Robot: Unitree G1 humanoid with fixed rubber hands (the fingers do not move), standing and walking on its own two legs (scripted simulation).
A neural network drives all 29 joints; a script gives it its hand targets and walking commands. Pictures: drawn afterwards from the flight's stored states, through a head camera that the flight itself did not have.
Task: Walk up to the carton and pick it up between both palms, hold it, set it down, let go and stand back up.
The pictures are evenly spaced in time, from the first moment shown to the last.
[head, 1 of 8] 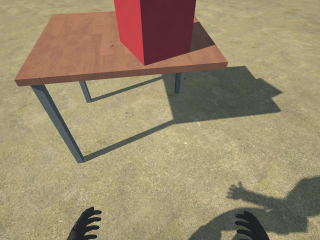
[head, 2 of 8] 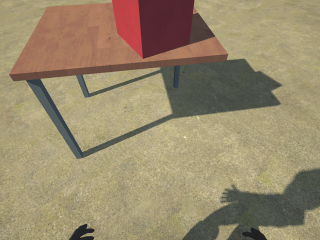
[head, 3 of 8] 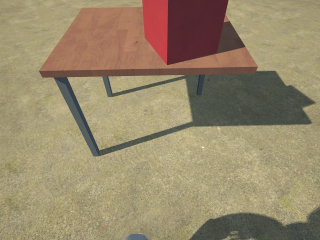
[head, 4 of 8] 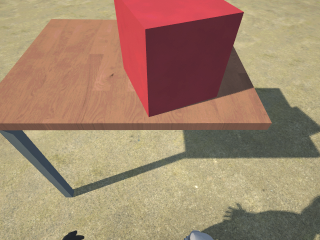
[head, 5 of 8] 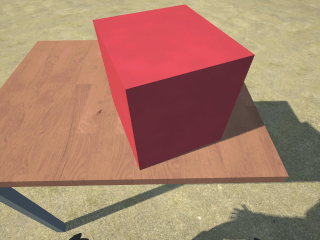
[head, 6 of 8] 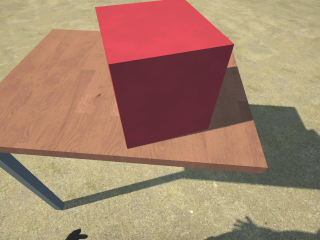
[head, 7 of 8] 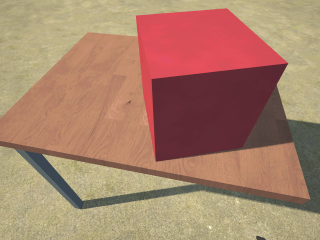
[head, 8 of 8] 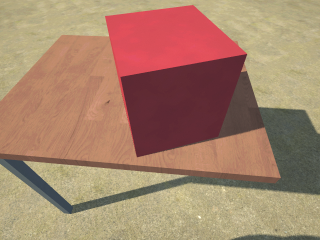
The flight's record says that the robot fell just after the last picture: no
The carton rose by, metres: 0.00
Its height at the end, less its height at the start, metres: +0.00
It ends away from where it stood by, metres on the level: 0.00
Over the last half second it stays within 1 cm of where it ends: yes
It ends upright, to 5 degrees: yes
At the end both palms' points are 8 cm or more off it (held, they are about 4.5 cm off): yes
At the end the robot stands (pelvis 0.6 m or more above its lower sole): yes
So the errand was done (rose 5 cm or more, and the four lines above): no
